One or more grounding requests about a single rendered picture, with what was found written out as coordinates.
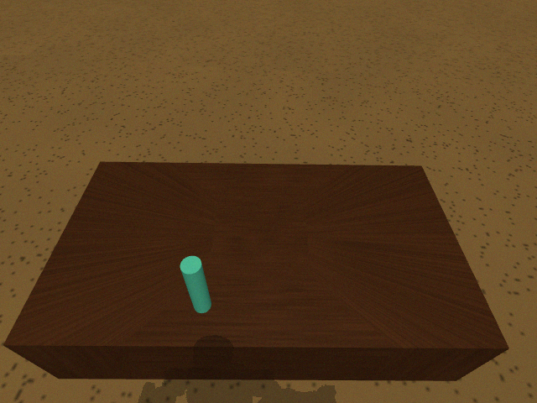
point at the can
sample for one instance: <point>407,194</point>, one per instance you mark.
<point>195,280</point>

